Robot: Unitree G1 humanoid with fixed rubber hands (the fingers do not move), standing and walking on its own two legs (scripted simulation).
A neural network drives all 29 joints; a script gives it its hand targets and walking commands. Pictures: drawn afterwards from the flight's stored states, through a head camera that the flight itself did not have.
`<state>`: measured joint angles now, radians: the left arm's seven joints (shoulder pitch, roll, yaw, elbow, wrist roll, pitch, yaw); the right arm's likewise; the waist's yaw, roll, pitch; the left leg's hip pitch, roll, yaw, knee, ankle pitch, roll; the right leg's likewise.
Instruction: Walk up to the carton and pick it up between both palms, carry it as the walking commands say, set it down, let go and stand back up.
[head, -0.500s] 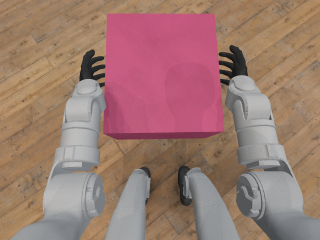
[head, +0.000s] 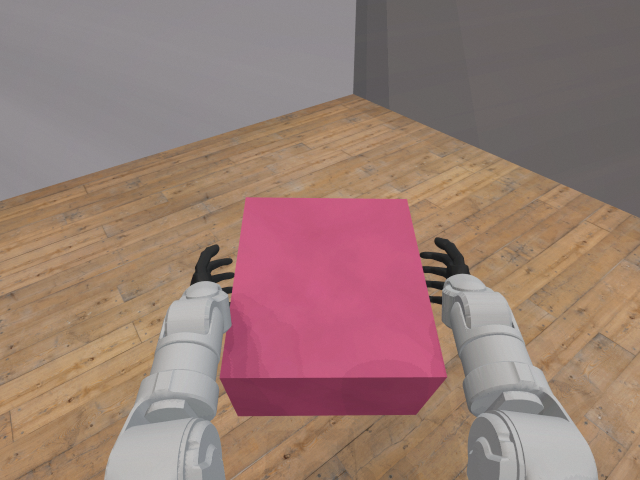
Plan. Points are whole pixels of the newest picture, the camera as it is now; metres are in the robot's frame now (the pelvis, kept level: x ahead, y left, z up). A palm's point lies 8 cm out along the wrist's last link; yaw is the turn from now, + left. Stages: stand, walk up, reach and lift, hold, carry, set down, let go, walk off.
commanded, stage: reach and lift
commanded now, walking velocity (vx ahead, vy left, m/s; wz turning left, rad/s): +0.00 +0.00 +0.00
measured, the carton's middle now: (327, 301) +0.41 +0.01 +0.02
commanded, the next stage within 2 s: hold in 1.04 s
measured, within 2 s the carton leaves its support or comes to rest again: neither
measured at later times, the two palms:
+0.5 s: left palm (212, 302) +0.37 +0.17 +0.07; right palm (457, 303) +0.36 -0.17 +0.07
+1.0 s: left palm (204, 322) +0.34 +0.18 +0.06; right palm (457, 315) +0.34 -0.16 +0.07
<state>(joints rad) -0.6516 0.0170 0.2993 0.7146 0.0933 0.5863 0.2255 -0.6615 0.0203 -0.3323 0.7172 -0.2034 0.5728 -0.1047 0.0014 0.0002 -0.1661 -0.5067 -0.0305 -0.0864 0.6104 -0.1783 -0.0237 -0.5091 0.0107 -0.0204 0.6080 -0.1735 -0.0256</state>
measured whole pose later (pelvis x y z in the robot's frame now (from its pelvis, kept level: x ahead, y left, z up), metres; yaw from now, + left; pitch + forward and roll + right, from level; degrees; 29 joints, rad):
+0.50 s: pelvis +0.06 +0.00 +0.02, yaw +0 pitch +3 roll +1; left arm -0.38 -0.04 0.25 0.54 0.16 0.64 0.15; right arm -0.32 0.14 -0.28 0.39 -0.25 0.70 -0.12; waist 0.00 0.00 -0.21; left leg -0.30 -0.03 -0.09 0.42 -0.17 -0.02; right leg -0.32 0.01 -0.02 0.45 -0.19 -0.02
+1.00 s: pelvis +0.05 +0.00 +0.02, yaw +0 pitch +0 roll +0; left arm -0.33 -0.04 0.25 0.54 0.16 0.66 0.15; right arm -0.32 0.13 -0.28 0.48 -0.25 0.67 -0.10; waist 0.00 0.00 -0.21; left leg -0.28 -0.02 -0.09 0.45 -0.18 -0.02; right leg -0.28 0.01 -0.02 0.45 -0.17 -0.02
